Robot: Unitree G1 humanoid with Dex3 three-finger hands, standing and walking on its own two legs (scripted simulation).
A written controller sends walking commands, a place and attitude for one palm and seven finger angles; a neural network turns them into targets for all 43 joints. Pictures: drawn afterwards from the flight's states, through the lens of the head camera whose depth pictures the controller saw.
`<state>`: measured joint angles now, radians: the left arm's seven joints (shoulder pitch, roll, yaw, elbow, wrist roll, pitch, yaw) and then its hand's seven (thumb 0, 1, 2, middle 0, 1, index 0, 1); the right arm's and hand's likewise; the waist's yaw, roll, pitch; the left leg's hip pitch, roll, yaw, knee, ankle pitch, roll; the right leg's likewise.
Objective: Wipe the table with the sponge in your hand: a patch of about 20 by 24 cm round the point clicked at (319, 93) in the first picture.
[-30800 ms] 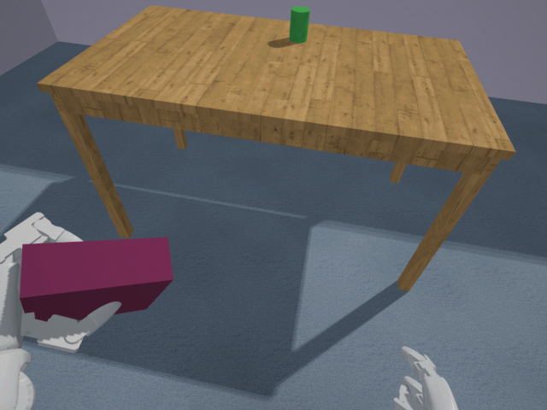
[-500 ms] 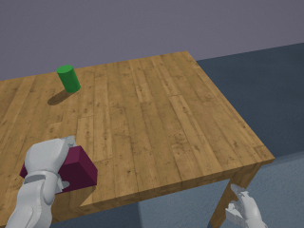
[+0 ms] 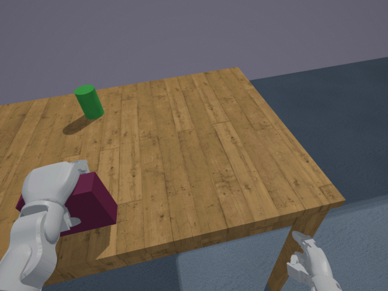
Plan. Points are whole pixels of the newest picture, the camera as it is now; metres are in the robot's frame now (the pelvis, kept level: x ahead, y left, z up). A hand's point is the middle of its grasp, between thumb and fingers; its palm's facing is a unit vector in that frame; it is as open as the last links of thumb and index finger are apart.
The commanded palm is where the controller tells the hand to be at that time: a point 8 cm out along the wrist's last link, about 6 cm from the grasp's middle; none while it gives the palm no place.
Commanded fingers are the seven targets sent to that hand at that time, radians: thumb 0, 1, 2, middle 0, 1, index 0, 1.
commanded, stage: lift the sponge slowly off the table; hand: left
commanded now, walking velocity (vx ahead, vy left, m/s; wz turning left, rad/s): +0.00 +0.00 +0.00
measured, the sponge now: (78, 211) +0.23 +0.30 +0.05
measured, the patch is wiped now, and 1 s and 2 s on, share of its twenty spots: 1.00 1.00 1.00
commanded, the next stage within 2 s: bring the sponge back beside the body in 1.12 s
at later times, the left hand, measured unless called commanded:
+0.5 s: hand (59, 185) +0.24 +0.31 +0.13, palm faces +0.08 -0.07 -0.99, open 9.4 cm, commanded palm +0.21 +0.30 +0.20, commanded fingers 0.00 0.10 1.30 -1.20 -1.60 -1.20 -1.60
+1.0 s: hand (51, 176) +0.24 +0.30 +0.17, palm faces +0.13 -0.05 -0.99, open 9.4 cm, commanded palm +0.20 +0.30 +0.24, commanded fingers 0.00 0.10 1.30 -1.20 -1.60 -1.20 -1.60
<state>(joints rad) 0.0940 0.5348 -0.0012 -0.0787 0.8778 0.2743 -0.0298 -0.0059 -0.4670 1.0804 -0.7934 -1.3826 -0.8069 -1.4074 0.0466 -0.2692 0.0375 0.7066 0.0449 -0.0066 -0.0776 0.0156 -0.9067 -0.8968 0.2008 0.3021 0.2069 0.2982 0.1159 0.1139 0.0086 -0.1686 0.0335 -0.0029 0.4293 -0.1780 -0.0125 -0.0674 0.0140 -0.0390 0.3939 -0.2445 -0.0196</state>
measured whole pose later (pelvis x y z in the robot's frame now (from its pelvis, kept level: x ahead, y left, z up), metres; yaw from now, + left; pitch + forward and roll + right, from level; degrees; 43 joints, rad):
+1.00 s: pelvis -0.02 +0.00 +0.00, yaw +0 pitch -5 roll +0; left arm -0.06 0.61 -0.02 -0.16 0.84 0.43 -0.13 -0.01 -0.47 1.08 -0.80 -1.38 -0.81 -1.41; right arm 0.02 -0.29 0.05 0.70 0.07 0.02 -0.09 0.02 -0.91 -0.90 0.20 0.30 0.16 0.27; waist 0.13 0.13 0.00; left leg -0.19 0.02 -0.01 0.42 -0.14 -0.01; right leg -0.11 0.00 -0.04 0.42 -0.23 -0.02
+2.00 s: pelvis -0.02 +0.01 +0.00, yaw +0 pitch -6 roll -1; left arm 0.15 0.58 0.00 -0.32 0.82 0.40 -0.09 -0.01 -0.47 1.08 -0.80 -1.38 -0.81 -1.41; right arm 0.03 -0.28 0.05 0.69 0.06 0.01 -0.08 0.02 -0.91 -0.90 0.20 0.30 0.15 0.27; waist 0.14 0.12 0.00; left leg -0.19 0.02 0.00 0.44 -0.15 0.00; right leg -0.10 0.00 -0.03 0.43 -0.23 -0.01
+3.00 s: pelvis -0.03 +0.00 +0.00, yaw +0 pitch -5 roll -1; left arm 0.30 0.51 0.16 -0.37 0.30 0.20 -0.01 -0.01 -0.47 1.08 -0.80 -1.38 -0.81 -1.40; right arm 0.08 -0.25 0.07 0.58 0.03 -0.02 -0.08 0.02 -0.91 -0.90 0.20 0.30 0.19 0.29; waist 0.13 0.10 -0.02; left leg -0.26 0.02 -0.02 0.54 -0.27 0.02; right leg -0.15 0.02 -0.03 0.46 -0.23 -0.01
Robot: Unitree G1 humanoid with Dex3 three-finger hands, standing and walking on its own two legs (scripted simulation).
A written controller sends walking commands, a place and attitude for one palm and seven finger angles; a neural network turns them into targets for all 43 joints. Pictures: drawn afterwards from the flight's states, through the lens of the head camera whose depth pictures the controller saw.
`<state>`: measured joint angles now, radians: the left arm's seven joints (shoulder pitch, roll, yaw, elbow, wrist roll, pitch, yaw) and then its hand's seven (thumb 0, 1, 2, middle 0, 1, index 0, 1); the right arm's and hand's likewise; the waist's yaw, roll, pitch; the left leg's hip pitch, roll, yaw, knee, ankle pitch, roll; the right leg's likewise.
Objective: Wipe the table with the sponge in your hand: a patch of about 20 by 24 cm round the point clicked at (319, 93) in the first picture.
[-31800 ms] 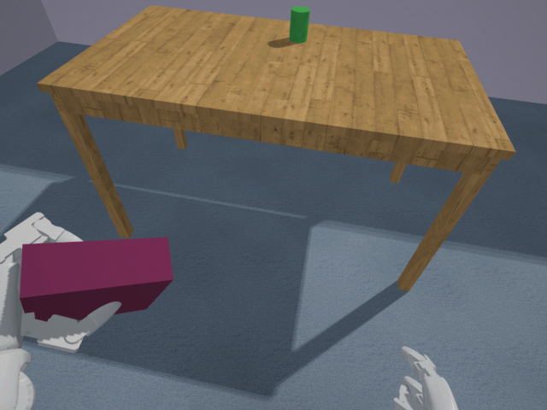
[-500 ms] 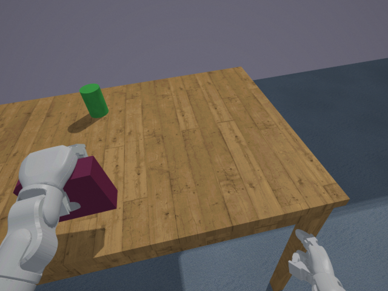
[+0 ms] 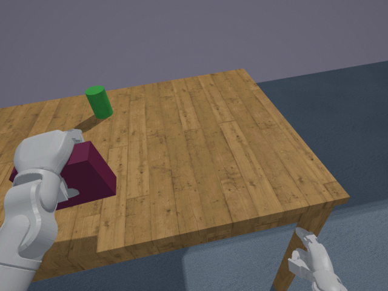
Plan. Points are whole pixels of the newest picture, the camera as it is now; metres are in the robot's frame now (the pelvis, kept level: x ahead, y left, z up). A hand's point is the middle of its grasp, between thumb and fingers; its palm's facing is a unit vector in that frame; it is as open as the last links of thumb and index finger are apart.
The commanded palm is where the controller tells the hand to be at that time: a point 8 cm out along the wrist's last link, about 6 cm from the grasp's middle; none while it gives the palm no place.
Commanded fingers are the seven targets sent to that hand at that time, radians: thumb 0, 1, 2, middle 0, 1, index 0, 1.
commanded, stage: lift the sponge slowly off the table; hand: left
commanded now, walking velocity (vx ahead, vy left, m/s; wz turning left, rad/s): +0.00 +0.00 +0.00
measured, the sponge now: (75, 183) +0.26 +0.30 +0.12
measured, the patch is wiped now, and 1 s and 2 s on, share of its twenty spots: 1.00 1.00 1.00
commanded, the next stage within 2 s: bring the sponge back beside the body in 0.12 s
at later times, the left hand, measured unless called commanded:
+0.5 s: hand (63, 174) +0.25 +0.30 +0.16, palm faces +0.12 -0.07 -0.99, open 9.4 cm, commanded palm +0.21 +0.30 +0.23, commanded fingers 0.00 0.10 1.30 -1.20 -1.60 -1.20 -1.60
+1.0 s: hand (60, 192) +0.22 +0.29 +0.15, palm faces +0.13 -0.09 -0.99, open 9.4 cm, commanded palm +0.18 +0.29 +0.22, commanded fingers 0.00 0.10 1.30 -1.20 -1.60 -1.20 -1.60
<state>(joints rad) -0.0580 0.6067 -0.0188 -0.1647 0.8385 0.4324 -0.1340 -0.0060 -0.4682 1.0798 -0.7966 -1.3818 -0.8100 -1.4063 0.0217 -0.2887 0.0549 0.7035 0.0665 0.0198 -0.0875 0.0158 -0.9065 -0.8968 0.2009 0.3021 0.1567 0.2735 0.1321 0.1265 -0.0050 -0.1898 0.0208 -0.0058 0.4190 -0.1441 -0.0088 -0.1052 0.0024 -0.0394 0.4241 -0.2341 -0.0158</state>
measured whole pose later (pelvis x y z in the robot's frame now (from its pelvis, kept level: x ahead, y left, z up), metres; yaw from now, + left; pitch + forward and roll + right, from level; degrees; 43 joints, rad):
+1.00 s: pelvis -0.01 +0.01 +0.00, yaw -1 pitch -6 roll -1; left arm 0.15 0.58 0.00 -0.32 0.82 0.40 -0.09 -0.01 -0.47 1.08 -0.80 -1.38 -0.81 -1.41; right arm 0.03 -0.28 0.05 0.69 0.06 0.01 -0.08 0.02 -0.91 -0.90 0.20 0.30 0.15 0.27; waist 0.14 0.12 0.00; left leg -0.19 0.02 0.00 0.44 -0.15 0.00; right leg -0.10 0.00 -0.03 0.43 -0.23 -0.01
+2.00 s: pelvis -0.01 +0.00 +0.00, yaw -1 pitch -5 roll -1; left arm 0.30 0.51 0.16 -0.37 0.30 0.20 -0.01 -0.01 -0.47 1.08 -0.80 -1.38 -0.81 -1.40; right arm 0.08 -0.25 0.07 0.58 0.03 -0.02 -0.08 0.02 -0.91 -0.90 0.20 0.30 0.19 0.29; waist 0.13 0.10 -0.02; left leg -0.26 0.02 -0.02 0.54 -0.27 0.02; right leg -0.15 0.02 -0.03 0.46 -0.23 -0.01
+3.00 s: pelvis -0.05 +0.01 -0.02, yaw +1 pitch +2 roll -1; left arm 0.45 0.41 0.35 -0.65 -0.05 -0.15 0.13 -0.01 -0.47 1.08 -0.80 -1.39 -0.81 -1.41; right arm 0.20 -0.20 0.04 0.59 0.01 -0.09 -0.06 0.01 -0.90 -0.90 0.20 0.30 0.21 0.30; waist 0.00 -0.01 0.00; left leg -0.57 0.00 -0.04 0.96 -0.42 -0.02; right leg -0.39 0.03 -0.01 0.61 -0.25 -0.02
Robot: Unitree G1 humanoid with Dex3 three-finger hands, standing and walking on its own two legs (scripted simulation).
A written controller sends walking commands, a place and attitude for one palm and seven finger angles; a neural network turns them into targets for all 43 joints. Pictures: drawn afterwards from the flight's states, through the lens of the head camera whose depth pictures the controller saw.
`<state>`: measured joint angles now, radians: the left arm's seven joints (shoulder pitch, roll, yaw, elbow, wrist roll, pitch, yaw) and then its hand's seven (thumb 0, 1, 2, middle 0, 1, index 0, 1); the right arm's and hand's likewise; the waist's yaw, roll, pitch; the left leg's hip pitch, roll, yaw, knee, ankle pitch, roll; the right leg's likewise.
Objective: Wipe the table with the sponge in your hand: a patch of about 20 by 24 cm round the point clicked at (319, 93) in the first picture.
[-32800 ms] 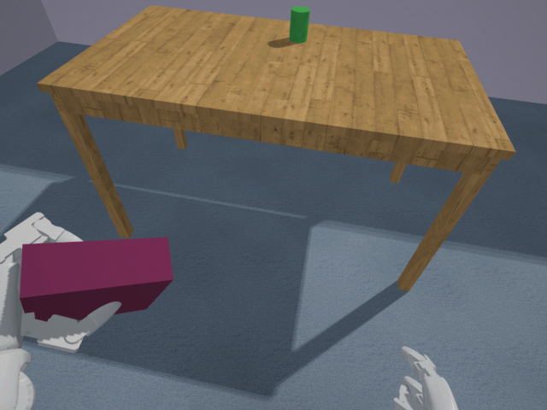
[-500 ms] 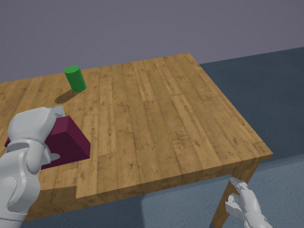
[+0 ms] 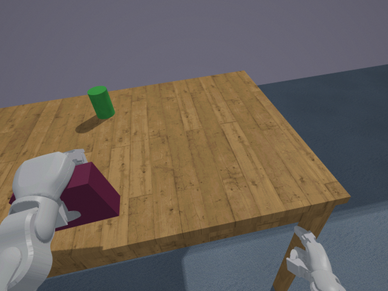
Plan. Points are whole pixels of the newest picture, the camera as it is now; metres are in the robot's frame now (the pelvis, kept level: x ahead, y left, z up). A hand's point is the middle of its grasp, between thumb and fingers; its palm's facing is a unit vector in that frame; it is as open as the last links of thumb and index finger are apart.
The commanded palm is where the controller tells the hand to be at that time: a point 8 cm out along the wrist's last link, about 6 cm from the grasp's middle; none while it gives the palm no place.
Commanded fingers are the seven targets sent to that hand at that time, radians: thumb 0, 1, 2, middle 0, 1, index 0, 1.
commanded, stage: bring the sponge back beside the body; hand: left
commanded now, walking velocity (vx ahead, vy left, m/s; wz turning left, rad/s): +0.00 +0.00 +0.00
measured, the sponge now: (78, 204) +0.22 +0.29 +0.10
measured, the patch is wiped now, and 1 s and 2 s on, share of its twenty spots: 1.00 1.00 1.00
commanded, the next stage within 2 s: step back with the hand held close in 0.80 s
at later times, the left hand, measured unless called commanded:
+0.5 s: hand (67, 212) +0.18 +0.27 +0.13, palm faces +0.11 -0.10 -0.99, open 9.4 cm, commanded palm +0.15 +0.27 +0.21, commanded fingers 0.00 0.10 1.30 -1.20 -1.60 -1.20 -1.60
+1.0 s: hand (76, 204) +0.20 +0.26 +0.14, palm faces +0.24 -0.58 -0.78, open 9.4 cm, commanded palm +0.15 +0.27 +0.20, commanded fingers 0.00 0.10 1.30 -1.20 -1.60 -1.20 -1.60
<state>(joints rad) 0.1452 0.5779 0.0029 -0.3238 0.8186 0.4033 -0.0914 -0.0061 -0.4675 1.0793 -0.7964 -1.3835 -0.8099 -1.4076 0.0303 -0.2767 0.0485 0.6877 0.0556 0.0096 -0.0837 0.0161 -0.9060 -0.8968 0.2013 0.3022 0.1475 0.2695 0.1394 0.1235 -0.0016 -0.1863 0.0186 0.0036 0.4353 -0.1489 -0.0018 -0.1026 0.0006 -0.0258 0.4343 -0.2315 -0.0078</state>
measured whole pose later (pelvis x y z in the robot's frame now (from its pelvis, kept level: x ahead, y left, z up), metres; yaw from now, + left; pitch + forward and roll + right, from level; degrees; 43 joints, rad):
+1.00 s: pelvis -0.01 +0.00 +0.00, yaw +0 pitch -5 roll -1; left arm 0.30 0.51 0.16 -0.37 0.30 0.20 -0.01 -0.01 -0.47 1.08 -0.80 -1.38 -0.81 -1.40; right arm 0.08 -0.25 0.07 0.58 0.03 -0.02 -0.08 0.02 -0.91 -0.90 0.20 0.30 0.19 0.29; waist 0.13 0.10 -0.02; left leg -0.26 0.02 -0.02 0.54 -0.27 0.02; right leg -0.15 0.02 -0.03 0.46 -0.23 -0.01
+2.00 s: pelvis -0.04 +0.00 -0.02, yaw +1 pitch +2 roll -1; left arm 0.45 0.41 0.35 -0.65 -0.05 -0.15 0.13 -0.01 -0.47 1.08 -0.80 -1.39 -0.81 -1.41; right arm 0.20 -0.20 0.04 0.59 0.01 -0.09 -0.06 0.01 -0.90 -0.90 0.20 0.30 0.21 0.30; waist 0.00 -0.01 0.00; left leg -0.57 0.00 -0.04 0.96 -0.42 -0.02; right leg -0.39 0.03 -0.01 0.61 -0.25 -0.02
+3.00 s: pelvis -0.33 -0.07 -0.02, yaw +3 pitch -2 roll +0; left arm 0.40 0.35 0.32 -0.53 -0.05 -0.11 0.09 -0.01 -0.47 1.08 -0.80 -1.39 -0.81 -1.41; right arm 0.26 -0.21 0.03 0.71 0.03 -0.08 -0.05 0.02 -0.91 -0.90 0.20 0.30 0.21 0.30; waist -0.02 0.01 -0.06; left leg -0.48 0.03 0.01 1.10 -0.37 0.04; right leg -0.37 0.03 -0.07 0.67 -0.27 -0.06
